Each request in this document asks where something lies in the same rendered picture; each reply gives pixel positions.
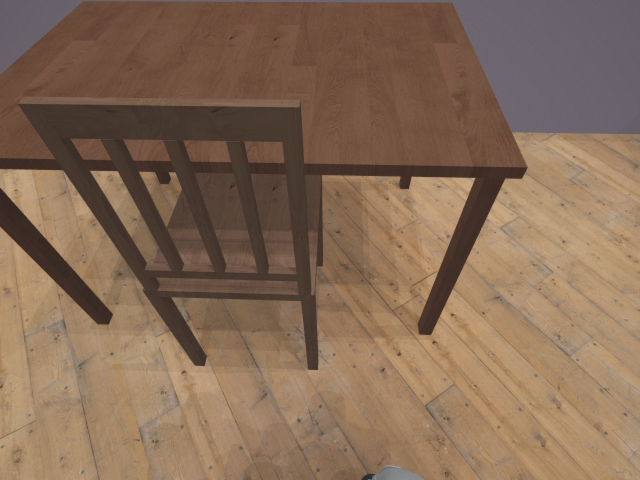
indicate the right robot shin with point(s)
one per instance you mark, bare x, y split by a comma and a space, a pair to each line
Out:
388, 466

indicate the table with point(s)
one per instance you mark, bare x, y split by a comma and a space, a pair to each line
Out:
386, 89

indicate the chair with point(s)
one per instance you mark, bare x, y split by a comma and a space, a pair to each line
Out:
231, 235

